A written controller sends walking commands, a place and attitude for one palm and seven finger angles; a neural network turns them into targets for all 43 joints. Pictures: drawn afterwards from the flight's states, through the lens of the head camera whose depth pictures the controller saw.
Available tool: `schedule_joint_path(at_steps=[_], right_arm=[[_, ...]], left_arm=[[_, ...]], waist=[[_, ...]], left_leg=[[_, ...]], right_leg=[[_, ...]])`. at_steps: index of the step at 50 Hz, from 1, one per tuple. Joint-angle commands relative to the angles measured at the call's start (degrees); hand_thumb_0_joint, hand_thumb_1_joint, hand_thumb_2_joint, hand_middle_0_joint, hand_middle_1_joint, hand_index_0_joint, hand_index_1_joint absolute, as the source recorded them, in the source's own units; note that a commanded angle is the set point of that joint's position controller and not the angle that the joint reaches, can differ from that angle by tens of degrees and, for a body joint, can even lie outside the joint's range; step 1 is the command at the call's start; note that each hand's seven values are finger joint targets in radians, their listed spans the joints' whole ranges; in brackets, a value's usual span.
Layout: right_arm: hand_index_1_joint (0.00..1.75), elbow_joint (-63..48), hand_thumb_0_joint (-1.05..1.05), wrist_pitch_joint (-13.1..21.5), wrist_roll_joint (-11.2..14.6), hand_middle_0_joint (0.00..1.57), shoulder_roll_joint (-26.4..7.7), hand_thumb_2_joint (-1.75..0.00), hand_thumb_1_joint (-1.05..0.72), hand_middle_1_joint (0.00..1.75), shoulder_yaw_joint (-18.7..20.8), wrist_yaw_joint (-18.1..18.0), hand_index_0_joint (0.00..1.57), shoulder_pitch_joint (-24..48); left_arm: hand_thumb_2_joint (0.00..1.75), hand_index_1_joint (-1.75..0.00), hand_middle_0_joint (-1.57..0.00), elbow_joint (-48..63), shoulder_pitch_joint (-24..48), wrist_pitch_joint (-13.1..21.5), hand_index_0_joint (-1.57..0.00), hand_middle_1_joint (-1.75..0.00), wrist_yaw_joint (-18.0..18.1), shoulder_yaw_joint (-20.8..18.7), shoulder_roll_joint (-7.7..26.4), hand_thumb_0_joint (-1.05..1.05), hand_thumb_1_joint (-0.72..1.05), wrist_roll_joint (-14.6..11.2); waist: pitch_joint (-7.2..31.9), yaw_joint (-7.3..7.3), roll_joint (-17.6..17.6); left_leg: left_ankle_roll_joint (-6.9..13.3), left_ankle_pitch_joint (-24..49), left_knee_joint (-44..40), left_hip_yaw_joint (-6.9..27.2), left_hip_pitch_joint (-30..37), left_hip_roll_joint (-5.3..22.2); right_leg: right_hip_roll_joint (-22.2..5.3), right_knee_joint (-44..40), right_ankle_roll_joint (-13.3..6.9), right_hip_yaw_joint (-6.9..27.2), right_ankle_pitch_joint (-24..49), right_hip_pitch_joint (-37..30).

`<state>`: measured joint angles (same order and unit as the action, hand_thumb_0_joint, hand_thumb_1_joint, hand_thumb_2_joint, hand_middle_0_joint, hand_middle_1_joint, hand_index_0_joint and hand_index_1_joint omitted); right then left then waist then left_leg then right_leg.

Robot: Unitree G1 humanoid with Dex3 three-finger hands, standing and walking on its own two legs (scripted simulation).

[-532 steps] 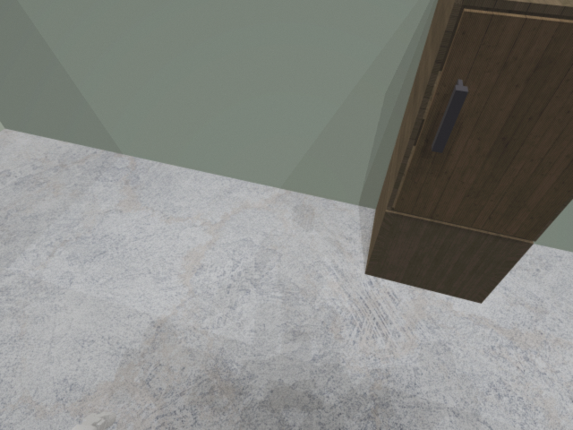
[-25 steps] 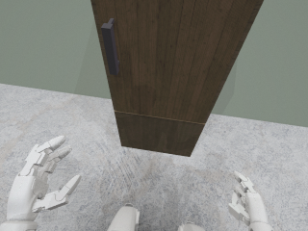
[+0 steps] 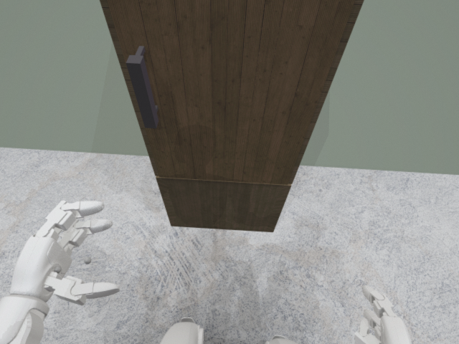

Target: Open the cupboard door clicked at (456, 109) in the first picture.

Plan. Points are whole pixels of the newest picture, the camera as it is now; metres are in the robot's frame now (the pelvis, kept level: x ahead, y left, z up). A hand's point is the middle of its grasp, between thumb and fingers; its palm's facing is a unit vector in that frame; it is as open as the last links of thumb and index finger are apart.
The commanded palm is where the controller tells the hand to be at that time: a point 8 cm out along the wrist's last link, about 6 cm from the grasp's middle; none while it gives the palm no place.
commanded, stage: raise the hand with hooked fingers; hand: left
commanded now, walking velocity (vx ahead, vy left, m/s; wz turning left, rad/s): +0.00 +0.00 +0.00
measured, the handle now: (146, 89) +0.59 +0.22 +0.09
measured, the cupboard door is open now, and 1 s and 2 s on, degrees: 0 0 0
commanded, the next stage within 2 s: move the hooked fingers beside the handle in 1.00 s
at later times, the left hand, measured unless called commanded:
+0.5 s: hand (46, 205) +0.29 +0.29 +0.11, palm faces +0.05 -1.00 -0.05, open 14.0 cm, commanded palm +0.26 +0.33 +0.11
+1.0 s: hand (55, 202) +0.29 +0.28 +0.11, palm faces +0.03 -1.00 -0.04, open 14.0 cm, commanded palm +0.27 +0.32 +0.11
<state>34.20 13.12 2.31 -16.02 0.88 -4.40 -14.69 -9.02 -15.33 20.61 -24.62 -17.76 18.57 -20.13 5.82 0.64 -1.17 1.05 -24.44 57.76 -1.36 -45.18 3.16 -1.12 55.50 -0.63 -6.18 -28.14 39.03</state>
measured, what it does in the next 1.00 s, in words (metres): stands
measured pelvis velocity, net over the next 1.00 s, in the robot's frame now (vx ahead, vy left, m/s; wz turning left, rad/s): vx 0.01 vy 0.00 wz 0.00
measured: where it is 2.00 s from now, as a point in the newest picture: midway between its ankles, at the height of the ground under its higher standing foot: outside the picture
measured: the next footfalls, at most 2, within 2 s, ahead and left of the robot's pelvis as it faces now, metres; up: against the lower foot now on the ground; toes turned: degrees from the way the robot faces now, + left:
none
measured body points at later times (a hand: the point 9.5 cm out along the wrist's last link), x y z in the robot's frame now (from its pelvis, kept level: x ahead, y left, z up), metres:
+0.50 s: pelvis +0.00 +0.01 +0.02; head +0.04 +0.02 +0.47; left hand +0.28 +0.34 +0.11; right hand +0.16 -0.23 -0.06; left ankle +0.04 +0.11 -0.68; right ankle -0.01 -0.12 -0.68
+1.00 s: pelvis +0.01 +0.00 +0.03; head +0.04 +0.01 +0.47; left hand +0.29 +0.33 +0.11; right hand +0.16 -0.25 -0.05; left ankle +0.04 +0.11 -0.68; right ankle -0.01 -0.12 -0.68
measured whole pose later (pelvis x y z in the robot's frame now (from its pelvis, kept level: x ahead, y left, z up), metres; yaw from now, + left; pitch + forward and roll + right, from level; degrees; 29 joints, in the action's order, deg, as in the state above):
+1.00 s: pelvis +0.01 +0.00 +0.03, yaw +0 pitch +8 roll -2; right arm 32.9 10.2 2.5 -15.4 -2.1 -4.8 -16.3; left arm -23.6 2.1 15.2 -28.3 -24.8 23.9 -20.6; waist 4.4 0.5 -1.4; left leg 1.4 -20.8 48.0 -2.3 -35.3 2.6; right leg -1.0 45.3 -0.1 -5.3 -23.8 29.4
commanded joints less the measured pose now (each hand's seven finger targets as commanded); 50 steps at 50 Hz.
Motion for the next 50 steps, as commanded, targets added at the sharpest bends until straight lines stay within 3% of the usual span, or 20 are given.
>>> schedule_joint_path(at_steps=[1, 4, 7, 10, 12, 15, 16, 18, 21, 25, 27, 30, 33, 40, 43, 44, 46, 50], right_arm=[[0.3, -9.54, 0.0, 3.85, 0.39, 0.2, -6.41, -0.9, -0.9, 0.3, 1.59, -0.5, 0.2, 1.9], [0.3, -9.39, 0.0, 2.98, 0.54, 0.2, -6.88, -0.9, -0.9, 0.3, 1.36, -0.25, 0.2, 1.93], [0.3, -9.8, 0.0, 1.92, 0.83, 0.2, -7.81, -0.9, -0.9, 0.3, 1.12, -0.3, 0.2, 1.34], [0.3, -10.74, 0.0, 1.36, 1.07, 0.2, -8.41, -0.9, -0.9, 0.3, 0.97, -0.75, 0.2, 1.18], [0.3, -10.81, 0.0, 1.44, 0.95, 0.2, -8.43, -0.9, -0.9, 0.3, 0.94, -1.14, 0.2, 1.13], [0.3, -10.44, 0.0, 1.69, 0.47, 0.2, -8.07, -0.9, -0.9, 0.3, 0.51, -1.32, 0.2, 1.25], [0.3, -10.09, 0.0, 1.76, 0.39, 0.2, -7.87, -0.9, -0.9, 0.3, 0.48, -1.42, 0.2, 1.06], [0.3, -9.51, 0.0, 1.94, 0.22, 0.2, -8.03, -0.9, -0.9, 0.3, 0.29, -1.38, 0.2, 0.88], [0.3, -8.89, 0.0, 1.55, 0.55, 0.2, -7.99, -0.9, -0.9, 0.3, 0.23, -1.46, 0.2, 1.1], [0.3, -8.96, 0.0, 0.89, 1.02, 0.2, -8.7, -0.9, -0.9, 0.3, 0.3, -1.78, 0.2, 0.46], [0.3, -9.57, 0.0, 0.72, 1.07, 0.2, -8.63, -0.9, -0.9, 0.3, 0.45, -1.66, 0.2, 0.4], [0.3, -10.26, 0.0, 0.55, 0.9, 0.2, -8.91, -0.9, -0.9, 0.3, 0.71, -1.09, 0.2, -0.01], [0.3, -10.4, 0.0, 0.48, 0.54, 0.2, -8.93, -0.9, -0.9, 0.3, 0.92, -0.72, 0.2, -0.14], [0.3, -9.91, 0.0, 0.22, 0.5, 0.2, -8.28, -0.9, -0.9, 0.3, 0.81, -0.78, 0.2, -0.25], [0.3, -9.69, 0.0, 0.3, 0.43, 0.2, -8.45, -0.9, -0.9, 0.3, 0.81, -1.06, 0.2, -0.41], [0.3, -9.63, 0.0, 0.33, 0.57, 0.2, -8.28, -0.9, -0.9, 0.3, 0.68, -1.08, 0.2, 0.06], [0.3, -9.54, 0.0, 0.38, 0.61, 0.2, -8.25, -0.9, -0.9, 0.3, 0.68, -1.19, 0.2, 0.03], [0.3, -9.39, 0.0, -0.03, 0.88, 0.2, -8.55, -0.9, -0.9, 0.3, 0.65, -1.39, 0.2, 0.08]], left_arm=[[0.34, -1.14, -0.29, 16.66, 7.15, 4.99, -0.29, -1.14, 2.57, -10.27, 13.58, 0.0, -0.41, -3.19], [0.31, -1.18, -0.3, 10.68, 8.33, 2.56, -0.3, -1.18, 3.32, -9.03, 12.04, 0.0, -0.48, -2.78], [0.3, -1.2, -0.3, 3.99, 10.45, -1.91, -0.3, -1.2, 1.38, -6.68, 11.59, 0.0, -0.5, -1.48], [0.3, -1.2, -0.3, 2.25, 15.78, -4.9, -0.3, -1.2, -1.32, -6.29, 13.35, 0.0, -0.5, -1.08], [0.3, -1.2, -0.3, 3.43, 19.76, -4.59, -0.3, -1.2, -2.03, -7.43, 14.92, 0.0, -0.5, -1.24], [0.3, -1.2, -0.3, 6.22, 25.37, -1.73, -0.3, -1.2, -1.9, -10.91, 18.63, 0.0, -0.5, -1.99], [0.3, -1.2, -0.3, 5.98, 25.9, -0.78, -0.3, -1.2, -1.61, -11.62, 18.86, 0.0, -0.5, -2.14], [0.3, -1.2, -0.3, 5.58, 27.4, 0.46, -0.3, -1.2, -1.26, -12.96, 20.99, 0.0, -0.5, -1.77], [0.3, -1.2, -0.3, 1.25, 27.85, -0.76, -0.3, -1.2, -2.16, -11.63, 19.52, 0.0, -0.5, -1.44], [0.3, -1.2, -0.3, -3.89, 29.67, -5.09, -0.3, -1.2, -4.52, -11.61, 21.02, 0.0, -0.5, -1.36], [0.3, -1.2, -0.3, -6.15, 27.49, -6.8, -0.3, -1.2, -5.4, -10.52, 19.18, 0.0, -0.5, -1.86], [0.3, -1.2, -0.3, -5.83, 26.66, -6.46, -0.3, -1.2, -5.55, -11.15, 19.38, 0.0, -0.5, -2.33], [0.3, -1.2, -0.3, -4.27, 27.68, -4.43, -0.3, -1.2, -4.27, -12.4, 20.43, 0.0, -0.5, -2.32], [0.3, -1.2, -0.3, -0.53, 30.25, -0.78, -0.3, -1.2, -2.58, -12.65, 21.25, 0.0, -0.5, -1.06], [0.3, -1.2, -0.3, -0.69, 29.59, -1.08, -0.3, -1.2, -3.22, -12.63, 21.31, 0.0, -0.5, -1.3], [0.3, -1.2, -0.3, -0.19, 30.04, -1.1, -0.3, -1.2, -3.32, -12.51, 21.39, 0.0, -0.5, -1.27], [0.3, -1.2, -0.3, -0.82, 29.68, -1.55, -0.3, -1.2, -3.55, -12.38, 21.01, 0.0, -0.5, -1.46], [0.3, -1.2, -0.3, -5.65, 29.3, -3.55, -0.3, -1.2, -4.54, -11.6, 19.56, 0.0, -0.5, -2.16]], waist=[[14.65, -1.79, -6.4], [9.24, -0.78, -5.31], [5.71, 0.11, -3.74], [6.81, 0.47, -2.24], [9.09, 0.41, -1.15], [12.53, -0.29, -4.58], [12.89, -0.21, -3.94], [12.98, -0.69, -5.96], [11.47, -0.24, -7.11], [10.91, -0.41, -5.84], [9.58, -0.52, -3.9], [10.44, -1.03, -0.99], [9.86, -1.08, -1.33], [12.19, -0.36, -6.39], [13.2, -0.36, -5.1], [13.08, -0.41, -6.83], [12.76, -0.4, -6.18], [9.22, 0.13, -2.25]], left_leg=[[0.34, 15.25, -11.34, 3.65, 18.12, -2.05], [0.09, 12.25, -12.73, 3.76, 16.9, -1.98], [0.04, 9.33, -14.13, 3.69, 15.32, -2.06], [0.39, 9.61, -14.63, 3.46, 16.39, -2.28], [0.53, 10.47, -14.75, 3.73, 17.99, -2.24], [0.34, 13.44, -14.78, 3.79, 21.34, -2.36], [0.32, 13.96, -14.84, 3.94, 22.17, -2.22], [0.1, 14.7, -15.1, 4.28, 22.92, -2.1], [0.0, 13.67, -16.33, 4.29, 23.45, -1.98], [0.15, 14.58, -17.5, 4.11, 23.29, -2.07], [0.31, 14.14, -17.53, 3.65, 22.2, -2.32], [0.36, 15.64, -17.43, 3.56, 21.73, -2.45], [0.44, 15.75, -16.87, 3.24, 21.41, -2.58], [0.44, 14.19, -17.27, 3.15, 24.17, -2.33], [0.64, 15.69, -16.73, 3.03, 23.82, -2.4], [0.55, 15.61, -16.86, 2.9, 24.09, -2.42], [0.49, 16.28, -17.09, 3.14, 24.32, -2.35], [0.64, 13.99, -16.96, 2.69, 21.58, -2.58]], right_leg=[[2.67, -9.36, -0.78, 2.09, 13.59, -5.46], [2.86, -10.83, -0.6, 1.51, 11.78, -3.89], [2.61, -12.58, -0.36, 1.4, 10.3, -3.21], [2.63, -13.91, -0.32, 1.85, 11.05, -4.61], [2.77, -14.12, -0.34, 1.89, 11.38, -5.59], [3.02, -13.67, -0.89, 2.21, 13.15, -7.14], [3.09, -13.7, -0.87, 2.12, 13.41, -7.02], [3.27, -13.4, -1.28, 2.16, 13.48, -7.43], [2.92, -14.35, -1.03, 1.92, 12.95, -6.71], [2.76, -15.65, -0.96, 1.86, 14.67, -8.2], [2.68, -16.31, -0.79, 1.77, 14.94, -8.15], [2.93, -16.12, -0.81, 1.69, 16.28, -9.32], [3.14, -15.83, -1.0, 2.1, 16.22, -9.08], [3.0, -15.73, -0.89, 2.66, 14.18, -8.51], [3.06, -15.65, -0.91, 2.82, 16.07, -9.94], [2.93, -15.86, -0.83, 2.97, 16.21, -9.86], [2.9, -15.78, -0.76, 2.55, 16.9, -9.69], [2.92, -16.71, -0.43, 2.83, 16.05, -8.82]])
